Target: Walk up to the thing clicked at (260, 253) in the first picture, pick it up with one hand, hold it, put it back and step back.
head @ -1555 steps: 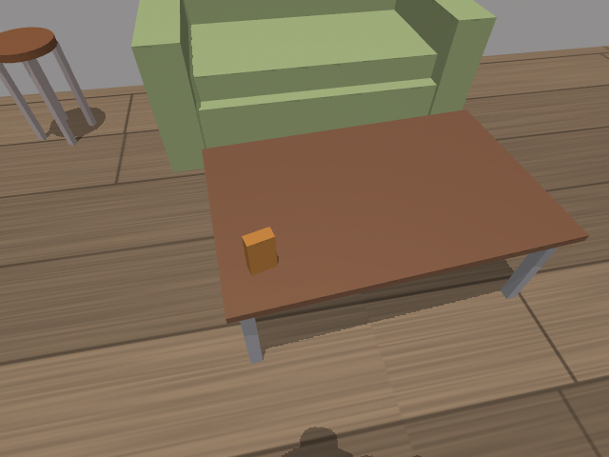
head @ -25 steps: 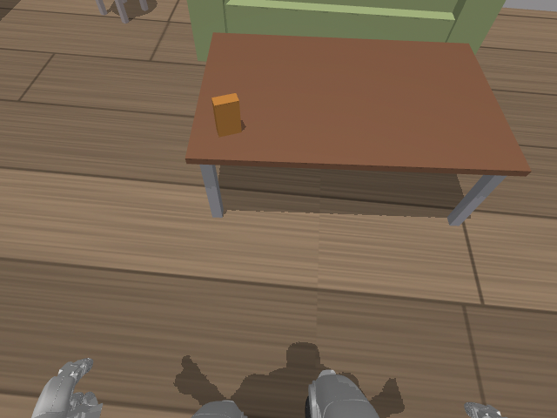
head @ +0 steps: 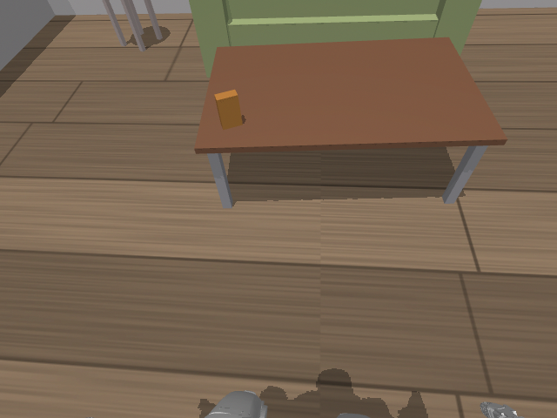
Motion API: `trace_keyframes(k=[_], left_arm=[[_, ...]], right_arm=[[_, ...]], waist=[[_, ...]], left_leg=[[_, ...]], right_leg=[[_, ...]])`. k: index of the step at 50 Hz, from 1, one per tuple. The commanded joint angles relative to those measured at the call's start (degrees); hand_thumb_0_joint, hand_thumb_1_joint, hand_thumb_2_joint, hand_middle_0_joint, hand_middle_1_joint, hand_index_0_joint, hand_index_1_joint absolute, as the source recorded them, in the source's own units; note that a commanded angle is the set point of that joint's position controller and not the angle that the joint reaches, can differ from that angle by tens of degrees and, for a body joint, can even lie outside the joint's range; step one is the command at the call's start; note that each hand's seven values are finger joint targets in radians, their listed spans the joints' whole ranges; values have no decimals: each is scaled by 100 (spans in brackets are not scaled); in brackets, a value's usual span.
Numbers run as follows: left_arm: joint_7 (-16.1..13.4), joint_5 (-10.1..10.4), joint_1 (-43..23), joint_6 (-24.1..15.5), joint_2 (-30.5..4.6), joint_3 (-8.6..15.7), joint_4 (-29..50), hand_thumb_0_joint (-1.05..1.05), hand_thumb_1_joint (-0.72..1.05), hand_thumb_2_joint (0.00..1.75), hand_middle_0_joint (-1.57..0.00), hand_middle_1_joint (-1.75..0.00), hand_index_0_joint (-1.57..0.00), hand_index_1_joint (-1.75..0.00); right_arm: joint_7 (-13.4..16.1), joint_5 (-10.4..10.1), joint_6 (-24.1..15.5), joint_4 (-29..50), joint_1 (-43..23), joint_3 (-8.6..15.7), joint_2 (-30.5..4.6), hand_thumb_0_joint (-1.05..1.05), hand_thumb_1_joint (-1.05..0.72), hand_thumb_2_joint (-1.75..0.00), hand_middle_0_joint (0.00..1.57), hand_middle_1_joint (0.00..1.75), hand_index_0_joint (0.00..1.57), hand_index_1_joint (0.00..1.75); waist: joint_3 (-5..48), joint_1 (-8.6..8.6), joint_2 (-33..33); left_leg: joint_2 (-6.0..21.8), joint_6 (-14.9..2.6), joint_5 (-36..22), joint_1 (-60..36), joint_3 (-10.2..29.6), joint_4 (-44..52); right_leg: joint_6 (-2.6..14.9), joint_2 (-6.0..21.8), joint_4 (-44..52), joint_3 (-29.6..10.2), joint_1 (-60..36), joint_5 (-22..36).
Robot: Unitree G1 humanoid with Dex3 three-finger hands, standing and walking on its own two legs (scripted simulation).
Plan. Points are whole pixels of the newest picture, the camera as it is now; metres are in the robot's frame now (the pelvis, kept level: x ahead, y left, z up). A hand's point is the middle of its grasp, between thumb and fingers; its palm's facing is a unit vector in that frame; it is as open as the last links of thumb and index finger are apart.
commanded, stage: step back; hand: left
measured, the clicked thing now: (229, 110) +1.11 +0.22 -0.30
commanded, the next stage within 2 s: stand in 1.00 s
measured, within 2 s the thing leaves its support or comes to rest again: neither
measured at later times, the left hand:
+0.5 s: hand out of the picture -0.01 +0.27 -0.15, palm faces +0.06 -0.93 -0.36, open 7.4 cm
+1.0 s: hand out of the picture +0.10 +0.29 -0.14, palm faces +0.02 -0.92 -0.39, open 7.4 cm
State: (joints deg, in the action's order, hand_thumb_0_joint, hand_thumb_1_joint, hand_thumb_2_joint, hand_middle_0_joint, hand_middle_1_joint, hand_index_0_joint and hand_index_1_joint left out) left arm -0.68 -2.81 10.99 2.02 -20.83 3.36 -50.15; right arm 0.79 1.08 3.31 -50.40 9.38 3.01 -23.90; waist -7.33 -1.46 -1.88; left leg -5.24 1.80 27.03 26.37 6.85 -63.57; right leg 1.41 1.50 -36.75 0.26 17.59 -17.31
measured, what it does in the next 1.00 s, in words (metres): steps on the spot: left foot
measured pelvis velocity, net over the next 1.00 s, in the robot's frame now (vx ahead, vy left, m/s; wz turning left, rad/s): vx -0.01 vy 0.02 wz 0.02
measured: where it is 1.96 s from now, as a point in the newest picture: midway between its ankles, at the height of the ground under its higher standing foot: outside the picture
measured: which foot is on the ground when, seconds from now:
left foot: up 0.00-0.10, down 0.12-1.00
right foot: down 0.00-1.00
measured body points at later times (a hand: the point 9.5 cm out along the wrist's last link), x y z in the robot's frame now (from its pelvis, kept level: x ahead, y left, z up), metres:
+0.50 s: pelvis -0.05 +0.00 +0.00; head -0.04 +0.00 +0.45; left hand -0.01 +0.32 -0.12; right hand +0.05 -0.30 -0.12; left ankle -0.05 +0.13 -0.71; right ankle -0.01 -0.11 -0.73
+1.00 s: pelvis -0.01 +0.02 +0.01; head +0.01 +0.02 +0.46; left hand +0.10 +0.34 -0.11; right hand +0.11 -0.27 -0.12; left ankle -0.03 +0.14 -0.73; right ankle -0.01 -0.11 -0.73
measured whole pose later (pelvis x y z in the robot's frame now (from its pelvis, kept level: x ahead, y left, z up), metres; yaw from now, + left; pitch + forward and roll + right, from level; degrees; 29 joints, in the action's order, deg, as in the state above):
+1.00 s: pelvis -0.01 +0.02 +0.01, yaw +1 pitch -2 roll +0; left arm -0.6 -0.7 4.5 -1.5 -21.7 1.4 -60.2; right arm -0.2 1.3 -0.9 -60.7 4.1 2.5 -19.1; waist -4.1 -0.4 0.0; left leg 0.6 -0.2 18.4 10.2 -1.6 -30.7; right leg -0.8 0.5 -31.0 -1.9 11.6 -17.3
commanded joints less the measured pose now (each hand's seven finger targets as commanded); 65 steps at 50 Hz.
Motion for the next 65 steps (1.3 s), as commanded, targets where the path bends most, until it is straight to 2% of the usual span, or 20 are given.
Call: trace_keyframes(k=[1,3,5,6,7,8,10,11,14,16,17,19,20,28,30,31,36,42,54,65], left_arm=[[-86,-29,6,-255,-1732,539,433,0,90,90,-20,-30,-20,-30],[-30,-3,-229,-228,-1803,521,408,0,90,90,-20,-30,-20,-30],[10,31,-368,-179,-1623,387,385,0,90,90,-20,-30,-20,-30],[26,40,-107,-152,-1294,271,351,0,90,90,-20,-30,-20,-30],[44,158,-304,-177,-969,159,421,0,90,90,-20,-30,-20,-30],[16,119,-805,-189,-1518,376,314,0,90,90,-20,-30,-20,-30],[124,203,-425,-227,-1314,339,117,0,90,90,-20,-30,-20,-30],[144,199,-308,-242,-1226,290,49,0,90,90,-20,-30,-20,-30],[197,161,-246,-314,-1219,308,-115,0,90,90,-20,-30,-20,-30],[148,135,87,-372,-1094,316,-299,0,90,90,-20,-30,-20,-30],[93,104,238,-433,-1181,357,-408,0,90,90,-20,-30,-20,-30],[48,43,208,-516,-1907,468,-394,0,90,90,-20,-30,-20,-30],[58,53,-151,-539,-1954,479,-236,0,90,90,-20,-30,-20,-30],[92,122,-587,-445,-1323,188,-205,0,90,90,-20,-30,-20,-30],[113,265,-504,-414,-926,50,-268,0,90,90,-20,-30,-20,-30],[84,248,-401,-395,-1164,127,-398,0,90,90,-20,-30,-20,-30],[28,226,-184,-555,-1242,131,-653,0,90,90,-20,-30,-20,-30],[-36,246,-509,-534,-1311,98,-651,0,90,90,-20,-30,-20,-30],[-34,284,-890,-409,-1113,-82,-856,0,90,90,-20,-30,-20,-30],[10,254,-1035,-437,-1166,-104,-1073,0,90,90,-20,-30,-20,-30]], right_arm=[[-13,100,-205,407,-317,262,-955,0,-90,-90,20,30,20,30],[-38,100,-270,165,-29,293,-932,0,-90,-90,20,30,20,30],[-70,75,-336,-252,583,354,-886,0,-90,-90,20,30,20,30],[-47,156,-380,-331,705,419,-1050,0,-90,-90,20,30,20,30],[-43,178,-422,-197,459,448,-1499,0,-90,-90,20,30,20,30],[-66,140,-438,-98,127,480,-1806,0,-90,-90,20,30,20,30],[-36,174,-566,-49,-473,274,-1212,0,-90,-90,20,30,20,30],[-24,185,-595,-45,-445,267,-1150,0,-90,-90,20,30,20,30],[-93,192,-537,-110,-313,314,-1196,0,-90,-90,20,30,20,30],[-102,151,-428,-104,-378,297,-1128,0,-90,-90,20,30,20,30],[-92,107,-394,-124,-173,212,-855,0,-90,-90,20,30,20,30],[-52,73,-377,-55,-271,179,-662,0,-90,-90,20,30,20,30],[-48,81,-380,-173,-34,255,-879,0,-90,-90,20,30,20,30],[-77,137,-532,-591,427,304,-718,0,-90,-90,20,30,20,30],[-47,160,-594,-485,-3,341,-1159,0,-90,-90,20,30,20,30],[-72,122,-592,-422,-277,337,-1256,0,-90,-90,20,30,20,30],[-71,48,-576,-479,-509,188,-886,0,-90,-90,20,30,20,30],[-19,-1,-557,-675,-379,217,-853,0,-90,-90,20,30,20,30],[-15,-108,-523,-845,-810,100,-828,0,-90,-90,20,30,20,30],[-64,-80,-519,-1070,-927,14,-724,0,-90,-90,20,30,20,30]], waist=[[737,-345,1232],[689,-178,1469],[761,143,991],[777,197,209],[606,272,-1120],[62,403,-639],[40,-21,-51],[214,-2,-294],[341,161,-827],[312,-47,-744],[448,-110,-272],[353,-174,1037],[153,-13,759],[655,328,734],[670,181,-555],[503,75,-433],[936,-30,-414],[1288,114,41],[1161,163,143],[960,175,103]], left_leg=[[428,-23,443,245,-235,1664],[535,-152,572,-702,-523,2703],[298,-318,-487,-2039,-804,4121],[698,-444,-32,-2658,69,4448],[2129,-1036,2024,-2177,2425,5306],[2659,-1616,2758,-508,2862,5553],[1860,-1193,970,-839,1428,4999],[1708,-1039,587,-1121,1048,4890],[1646,-999,804,-776,681,4781],[1530,-869,611,-552,349,4250],[1293,-697,176,-345,112,3560],[420,-254,653,189,-372,1902],[595,-206,572,-102,-114,1525],[596,-299,-837,-2005,-515,3919],[1862,-815,397,-1690,1399,4919],[2186,-1114,821,-1066,1460,5013],[1307,-483,-2291,-1216,-50,3879],[1207,-459,-3369,-1860,-336,3565],[1307,-351,-3780,-2275,-244,4229],[1268,-217,-2537,-2221,-298,4863]], right_leg=[[1043,1417,1411,-1712,-1194,-1084],[982,1476,1547,-1668,-502,-1491],[561,1020,1115,-1026,217,-1528],[334,702,315,-718,1053,-1703],[-73,-53,-688,-19,1837,-1579],[-125,100,-1406,-451,1134,-1561],[-60,75,-1458,-647,796,-744],[-37,61,-1205,-455,790,-633],[-116,-79,-71,-14,-172,-857],[-35,-259,1134,158,-945,-298],[-8,-181,1565,-238,-1527,-138],[869,1573,2460,-3044,-778,-2337],[1184,1912,2509,-3261,-220,-2692],[443,807,1258,-1028,492,-389],[10,-69,140,-242,669,-611],[-19,-39,-169,-122,171,-881],[90,233,1046,-532,-1125,1354],[245,463,733,-622,-1059,2481],[31,513,1323,-579,-1300,2841],[-32,548,2012,-637,-1346,1763]])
